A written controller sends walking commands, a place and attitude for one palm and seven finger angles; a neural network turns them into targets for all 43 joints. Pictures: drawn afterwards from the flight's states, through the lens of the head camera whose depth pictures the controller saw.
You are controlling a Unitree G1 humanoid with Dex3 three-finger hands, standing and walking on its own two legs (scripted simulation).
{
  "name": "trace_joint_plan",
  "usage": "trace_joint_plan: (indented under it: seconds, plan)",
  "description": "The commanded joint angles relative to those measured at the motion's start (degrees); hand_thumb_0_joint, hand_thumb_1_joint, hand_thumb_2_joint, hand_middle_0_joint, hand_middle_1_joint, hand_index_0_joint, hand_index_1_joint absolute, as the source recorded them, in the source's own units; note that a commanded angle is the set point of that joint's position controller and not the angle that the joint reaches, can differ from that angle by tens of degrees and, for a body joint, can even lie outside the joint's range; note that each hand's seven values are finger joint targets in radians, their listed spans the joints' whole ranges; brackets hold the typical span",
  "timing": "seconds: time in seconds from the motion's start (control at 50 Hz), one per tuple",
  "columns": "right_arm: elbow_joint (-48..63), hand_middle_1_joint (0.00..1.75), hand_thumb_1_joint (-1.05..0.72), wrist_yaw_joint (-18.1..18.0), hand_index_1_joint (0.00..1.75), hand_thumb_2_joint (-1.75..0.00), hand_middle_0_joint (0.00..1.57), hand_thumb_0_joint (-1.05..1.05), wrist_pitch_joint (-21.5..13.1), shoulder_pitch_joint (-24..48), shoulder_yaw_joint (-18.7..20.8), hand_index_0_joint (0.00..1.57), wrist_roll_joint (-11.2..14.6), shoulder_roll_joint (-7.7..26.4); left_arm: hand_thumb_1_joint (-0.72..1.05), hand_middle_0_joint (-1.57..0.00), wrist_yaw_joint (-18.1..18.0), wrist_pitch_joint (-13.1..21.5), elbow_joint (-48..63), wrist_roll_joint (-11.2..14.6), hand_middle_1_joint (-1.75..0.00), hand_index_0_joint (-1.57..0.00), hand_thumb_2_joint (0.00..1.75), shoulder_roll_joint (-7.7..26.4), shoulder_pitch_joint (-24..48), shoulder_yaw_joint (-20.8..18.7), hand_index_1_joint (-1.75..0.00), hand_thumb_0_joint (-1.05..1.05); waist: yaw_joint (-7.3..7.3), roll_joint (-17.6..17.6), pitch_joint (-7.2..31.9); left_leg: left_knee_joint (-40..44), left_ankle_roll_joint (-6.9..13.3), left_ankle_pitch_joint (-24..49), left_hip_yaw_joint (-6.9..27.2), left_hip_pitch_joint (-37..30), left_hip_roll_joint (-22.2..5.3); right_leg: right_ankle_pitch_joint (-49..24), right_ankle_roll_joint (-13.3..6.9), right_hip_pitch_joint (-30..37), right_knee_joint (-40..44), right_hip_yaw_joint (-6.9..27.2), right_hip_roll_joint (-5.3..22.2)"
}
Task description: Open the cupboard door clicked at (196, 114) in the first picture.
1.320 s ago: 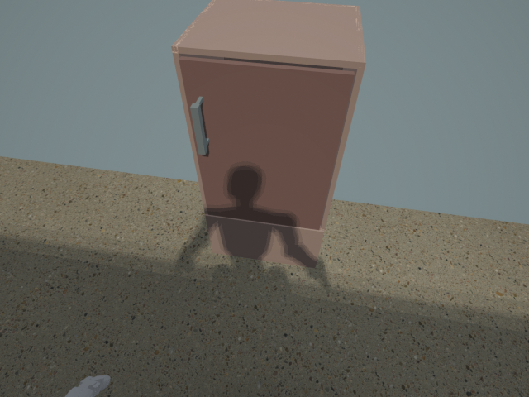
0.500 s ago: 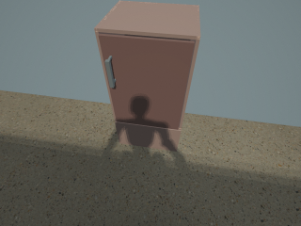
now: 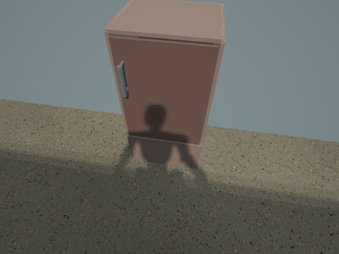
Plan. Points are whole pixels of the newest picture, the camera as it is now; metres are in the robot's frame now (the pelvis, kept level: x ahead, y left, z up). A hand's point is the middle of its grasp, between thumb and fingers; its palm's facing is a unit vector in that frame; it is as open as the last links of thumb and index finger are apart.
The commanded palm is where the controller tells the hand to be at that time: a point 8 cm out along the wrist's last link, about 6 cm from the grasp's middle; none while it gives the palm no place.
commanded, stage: look at it before walking up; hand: left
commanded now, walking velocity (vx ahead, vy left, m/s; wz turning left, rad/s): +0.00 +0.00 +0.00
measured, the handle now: (123, 79) +0.79 +0.25 -0.05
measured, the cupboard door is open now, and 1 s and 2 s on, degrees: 0 0 0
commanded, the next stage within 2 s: turn to face it in 0.12 s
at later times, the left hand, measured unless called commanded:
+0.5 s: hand out of the picture +0.08 +0.23 -0.16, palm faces -0.05 -0.95 -0.32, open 7.4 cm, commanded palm none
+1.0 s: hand out of the picture +0.10 +0.25 -0.19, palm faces -0.06 -0.99 -0.16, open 7.4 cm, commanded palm none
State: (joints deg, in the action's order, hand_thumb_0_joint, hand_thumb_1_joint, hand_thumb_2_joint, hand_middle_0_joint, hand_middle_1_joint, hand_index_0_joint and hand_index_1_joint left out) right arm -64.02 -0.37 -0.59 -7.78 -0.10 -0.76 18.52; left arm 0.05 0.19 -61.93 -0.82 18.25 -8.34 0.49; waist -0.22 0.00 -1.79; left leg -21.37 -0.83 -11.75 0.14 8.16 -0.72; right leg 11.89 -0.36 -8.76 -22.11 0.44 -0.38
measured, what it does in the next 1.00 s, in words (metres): walks ahead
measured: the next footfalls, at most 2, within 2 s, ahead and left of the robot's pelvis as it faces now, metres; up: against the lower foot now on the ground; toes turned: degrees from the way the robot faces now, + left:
right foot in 1.26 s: +0.31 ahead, -0.03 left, +0.00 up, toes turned -12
left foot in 1.66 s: +0.23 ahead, +0.19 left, +0.00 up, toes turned -3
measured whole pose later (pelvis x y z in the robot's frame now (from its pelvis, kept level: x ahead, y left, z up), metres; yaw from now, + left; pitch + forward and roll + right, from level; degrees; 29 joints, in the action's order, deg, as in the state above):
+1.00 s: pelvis +0.10 +0.06 +0.00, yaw -5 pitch +0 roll -1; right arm -64.4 -2.1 -4.0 -26.6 0.3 -1.0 7.7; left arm 0.4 -0.8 -63.0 -2.0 10.8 -18.7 -2.9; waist -1.2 -2.0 -0.9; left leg -20.8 4.6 -18.2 -8.5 3.0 1.8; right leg 19.0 -1.1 -28.1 -62.6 -3.2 3.3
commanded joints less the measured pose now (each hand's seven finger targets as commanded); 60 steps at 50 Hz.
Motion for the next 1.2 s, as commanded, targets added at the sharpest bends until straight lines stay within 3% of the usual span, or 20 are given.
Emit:
trace_joint_plan:
  seconds: [0.0, 0.28, 0.44, 0.48, 0.54, 0.6, 0.64, 0.68, 0.72, 0.74, 0.76, 0.78, 0.8, 0.82, 0.86, 0.9, 0.94, 1.02, 1.1, 1.18]
  plan:
    - [3.52, 0.30, -0.90, -0.57, 0.30, -0.90, 0.20, 0.00, -1.29, 2.20, 1.81, 0.20, 0.22, 11.12, 0.90, -0.20, -0.79, 1.35, 3.26, 0.25, -0.30, -0.20, 0.90, 11.53, 1.84, -2.57, -0.30, 0.00, 0.19, 0.11, 3.96, 3.38, 2.00, 7.94, 4.89, -1.27, -5.98, -8.01, -1.16, 0.93, 4.02, 5.92, 6.96]
    - [3.66, 0.30, -0.90, -0.88, 0.30, -0.90, 0.20, 0.00, -1.31, 2.29, 2.12, 0.20, 0.21, 11.45, 0.90, -0.20, -0.77, 1.20, 3.36, 0.19, -0.30, -0.20, 0.90, 11.78, 1.97, -2.86, -0.30, 0.00, 0.11, 0.03, 3.59, 3.13, 1.87, 10.23, 3.97, -2.97, -6.52, -12.19, -1.34, 0.66, 3.48, 6.11, 6.76]
    - [4.16, 0.30, -0.90, -1.23, 0.30, -0.90, 0.20, 0.00, -0.01, -1.21, 1.47, 0.20, 0.09, 5.34, 0.90, -0.20, -1.00, -0.82, 3.69, 0.14, -0.30, -0.20, 0.90, 6.06, -1.66, -2.20, -0.30, 0.00, 0.06, 0.13, 2.68, 0.30, 0.95, 8.54, 0.93, -2.08, -7.04, -13.44, -0.62, -2.90, -0.22, 7.44, 5.71]
    - [4.07, 0.30, -0.90, -1.08, 0.30, -0.90, 0.20, 0.00, -0.01, -1.82, 1.37, 0.20, 0.04, 5.40, 0.90, -0.20, -0.92, -0.62, 3.55, 0.03, -0.30, -0.20, 0.90, 5.90, -2.44, -2.21, -0.30, 0.00, 0.20, -0.53, 3.67, 0.29, 1.05, 3.55, 0.96, -1.38, -6.60, -8.23, -0.80, -1.93, 0.68, 7.84, 5.65]
    - [3.58, 0.30, -0.90, -0.23, 0.30, -0.90, 0.20, 0.00, 0.19, -3.11, 1.28, 0.20, -0.43, 4.25, 0.90, -0.20, -0.47, -0.61, 3.07, -0.41, -0.30, -0.20, 0.90, 5.71, -4.42, -2.49, -0.30, 0.00, 0.89, -2.34, -0.17, -0.02, 1.37, -13.21, 0.60, 3.53, -4.27, 14.70, -2.28, -3.70, 4.06, 11.17, 5.67]
    - [3.80, 0.30, -0.90, 0.13, 0.30, -0.90, 0.20, 0.00, 0.42, -5.09, 1.54, 0.20, -0.66, 2.42, 0.90, -0.20, -0.33, -0.71, 3.13, -0.55, -0.30, -0.20, 0.90, 7.03, -7.92, -3.68, -0.30, 0.00, 1.92, -7.71, -4.87, -8.28, 1.15, -16.55, -2.73, 10.87, -0.85, 27.92, -5.41, -4.50, 9.66, 18.47, 9.86]
    - [4.34, 0.30, -0.90, 0.17, 0.30, -0.90, 0.20, 0.00, 0.05, -6.07, 1.87, 0.20, -0.63, 1.29, 0.90, -0.20, -0.56, -0.24, 3.18, -0.36, -0.30, -0.20, 0.90, 7.48, -10.56, -4.59, -0.30, 0.00, 2.35, -10.34, -5.43, -15.36, 1.15, -13.85, -3.91, 14.42, -0.97, 28.58, -8.67, -2.58, 12.75, 24.12, 14.54]
    - [5.23, 0.30, -0.90, 0.35, 0.30, -0.90, 0.20, 0.00, -0.63, -6.42, 2.14, 0.20, -0.53, 0.64, 0.90, -0.20, -0.88, 0.69, 3.23, -0.43, -0.30, -0.20, 0.90, 6.84, -12.26, -5.21, -0.30, 0.00, 2.54, -9.55, -5.01, -18.34, 1.49, -14.41, -2.76, 17.97, -2.20, 22.90, -11.07, 0.77, 11.79, 24.89, 16.94]
    - [5.42, 0.30, -0.90, 0.55, 0.30, -0.90, 0.20, 0.00, -1.36, -8.34, 2.24, 0.20, -0.26, -0.76, 0.90, -0.20, -0.96, 1.24, 3.55, -0.62, -0.30, -0.20, 0.90, 5.58, -11.56, -5.43, -0.30, 0.00, 1.36, -7.78, -4.22, -13.93, 1.77, -13.92, -2.43, 14.17, -2.73, 15.64, -10.97, -0.98, 8.46, 20.92, 16.72]
    - [4.42, 0.30, -0.90, 0.53, 0.30, -0.90, 0.20, 0.00, -1.63, -11.51, 2.21, 0.20, -0.13, -1.76, 0.90, -0.20, -0.90, 1.20, 3.88, -0.56, -0.30, -0.20, 0.90, 4.85, -9.98, -5.38, -0.30, 0.00, -0.41, -6.71, -3.55, -8.25, 1.88, -10.80, -3.34, 7.02, -2.28, 13.90, -9.58, -5.62, 5.65, 17.03, 14.93]
    - [2.83, 0.30, -0.90, 0.37, 0.30, -0.90, 0.20, 0.00, -1.96, -15.96, 2.22, 0.20, 0.06, -2.28, 0.90, -0.20, -0.72, 0.98, 4.47, -0.49, -0.30, -0.20, 0.90, 3.40, -8.12, -5.23, -0.30, 0.00, -2.27, -4.27, -2.82, -2.92, 2.15, -8.82, -3.47, -1.35, -1.35, 14.41, -7.31, -11.18, 0.86, 11.50, 10.61]
    - [1.06, 0.30, -0.90, -0.32, 0.30, -0.90, 0.20, 0.00, -2.30, -21.79, 2.79, 0.20, -0.25, 0.26, 0.90, -0.20, -0.46, 0.62, 5.31, -0.31, -0.30, -0.20, 0.90, 0.01, -7.18, -4.66, -0.30, 0.00, -4.27, 5.10, -2.72, 3.15, 4.11, -13.27, 5.17, -7.94, -6.39, 14.60, -4.60, -18.88, -10.74, 5.32, 4.16]
    - [-0.05, 0.30, -0.90, -0.94, 0.30, -0.90, 0.20, 0.00, -2.32, -27.24, 4.23, 0.20, -0.93, 5.23, 0.90, -0.20, -0.13, 0.52, 6.65, -0.11, -0.30, -0.20, 0.90, -3.71, -6.15, -3.97, -0.30, 0.00, -5.70, 19.40, -3.54, 12.27, 8.18, -20.90, 20.84, -10.56, -18.28, 19.77, -1.31, -28.56, -27.43, -4.69, -1.91]
    - [0.12, 0.30, -0.90, -1.12, 0.30, -0.90, 0.20, 0.00, -2.06, -27.64, 3.75, 0.20, -0.63, 3.84, 0.90, -0.20, -0.47, 0.93, 7.62, -0.81, -0.30, -0.20, 0.90, -3.12, -3.65, -4.05, -0.30, 0.00, -5.33, 14.20, -6.21, 14.37, 10.82, -19.11, 24.21, -8.27, -21.42, 19.52, -2.06, -31.64, -35.54, -1.16, 0.64]
    - [1.55, 0.30, -0.90, -1.42, 0.30, -0.90, 0.20, 0.00, -2.67, -22.73, 2.34, 0.20, -0.06, -1.10, 0.90, -0.20, 0.05, 1.18, 5.51, -1.07, -0.30, -0.20, 0.90, -3.28, -5.05, -4.24, -0.30, 0.00, -2.74, 5.20, -7.32, 13.27, 11.75, -10.45, 18.31, -5.24, -19.05, 12.52, -2.25, -31.99, -41.77, 0.05, 4.89]
    - [1.26, 0.30, -0.90, -1.84, 0.30, -0.90, 0.20, 0.00, -3.71, -22.51, 1.46, 0.20, -0.23, -2.91, 0.90, -0.20, 0.47, 1.25, 3.91, -1.08, -0.30, -0.20, 0.90, -5.24, -6.48, -3.98, -0.30, 0.00, -1.38, 1.23, -7.11, 11.31, 10.62, 9.90, 10.24, -6.18, -15.85, 7.27, -1.06, -30.63, -43.17, -1.22, 5.87]
    - [0.20, 0.30, -0.90, -2.29, 0.30, -0.90, 0.20, 0.00, -4.34, -23.71, 1.18, 0.20, -0.05, -3.35, 0.90, -0.20, 0.45, 0.97, 3.07, -0.86, -0.30, -0.20, 0.90, -6.57, -8.60, -3.59, -0.30, 0.00, -0.32, 3.57, -4.53, 9.00, 10.09, 26.43, 4.08, -9.75, -13.50, 5.63, -0.25, -29.96, -42.34, -3.06, 5.39]
    - [-1.57, 0.30, -0.90, -2.61, 0.30, -0.90, 0.20, 0.00, -4.44, -25.38, 1.01, 0.20, 0.01, -4.85, 0.90, -0.20, 0.50, 0.49, 4.19, -0.68, -0.30, -0.20, 0.90, -7.27, -5.30, -3.40, -0.30, 0.00, -0.43, 5.86, -5.27, 8.56, 9.18, 35.77, -0.70, -11.04, -11.65, 2.82, -0.01, -29.32, -34.06, -6.18, 4.64]
    - [-2.88, 0.30, -0.90, -2.59, 0.30, -0.90, 0.20, 0.00, -3.93, -26.42, 1.16, 0.20, -0.21, -5.26, 0.90, -0.20, 0.31, 0.99, 5.88, -0.51, -0.30, -0.20, 0.90, -8.18, -0.89, -3.12, -0.30, 0.00, -1.25, 5.77, -5.66, 6.23, 8.93, 42.53, -2.84, -10.29, -11.06, 1.80, -1.29, -22.83, -21.70, -9.27, 2.49]
    - [-3.37, 0.30, -0.90, -2.83, 0.30, -0.90, 0.20, 0.00, -3.14, -25.30, 1.80, 0.20, 0.12, -4.71, 0.90, -0.20, -0.81, 1.35, 4.48, -0.81, -0.30, -0.20, 0.90, -7.30, -6.20, -3.37, -0.30, 0.00, 1.63, 6.28, -3.02, -3.63, 7.35, 56.87, -3.33, -10.06, -11.80, 0.16, -2.92, -12.80, -15.69, -10.26, -0.54]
